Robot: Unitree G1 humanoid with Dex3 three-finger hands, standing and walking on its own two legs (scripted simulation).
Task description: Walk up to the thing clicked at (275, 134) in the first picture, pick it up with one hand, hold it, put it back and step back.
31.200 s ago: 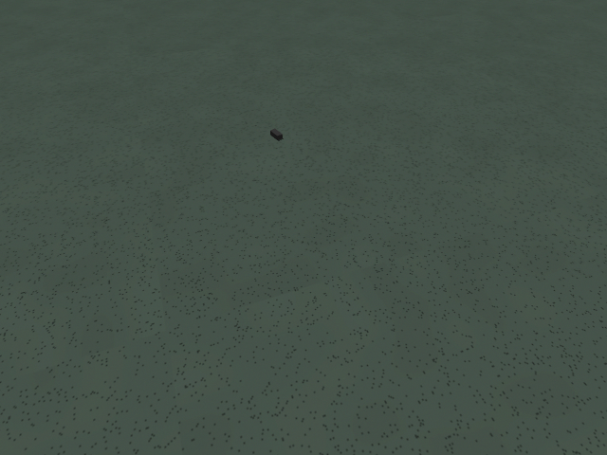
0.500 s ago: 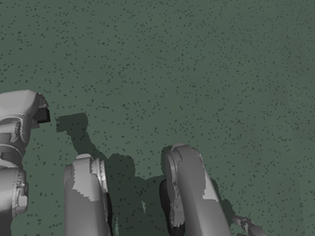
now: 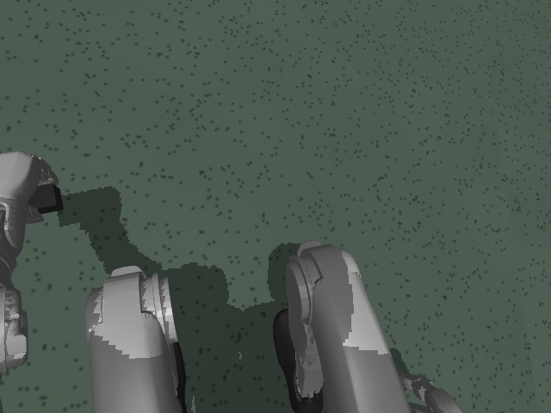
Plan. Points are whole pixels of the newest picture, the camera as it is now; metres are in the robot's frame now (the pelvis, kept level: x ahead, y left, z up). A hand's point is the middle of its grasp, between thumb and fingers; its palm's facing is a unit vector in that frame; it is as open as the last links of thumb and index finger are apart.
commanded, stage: lower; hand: left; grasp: from above
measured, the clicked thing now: (31, 201) +0.44 +0.32 -0.21
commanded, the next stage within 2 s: rest in 0.26 s
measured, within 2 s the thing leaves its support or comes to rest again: rests again in 1.14 s
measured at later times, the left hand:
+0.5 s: hand (42, 212) +0.43 +0.31 -0.23, palm faces -0.45 -0.11 -0.89, open 6.4 cm
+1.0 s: hand (49, 215) +0.43 +0.32 -0.27, palm faces -0.44 -0.15 -0.88, open 6.4 cm
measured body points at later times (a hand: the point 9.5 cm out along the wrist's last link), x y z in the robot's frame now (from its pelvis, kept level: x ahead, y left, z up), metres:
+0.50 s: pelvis +0.00 +0.00 -0.03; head +0.25 +0.09 +0.34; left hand +0.45 +0.32 -0.18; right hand +0.06 -0.27 -0.12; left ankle +0.08 +0.13 -0.30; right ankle +0.10 -0.12 -0.30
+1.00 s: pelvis +0.01 +0.01 -0.04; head +0.26 +0.11 +0.31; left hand +0.45 +0.32 -0.22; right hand +0.05 -0.26 -0.11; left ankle +0.08 +0.13 -0.30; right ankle +0.10 -0.12 -0.30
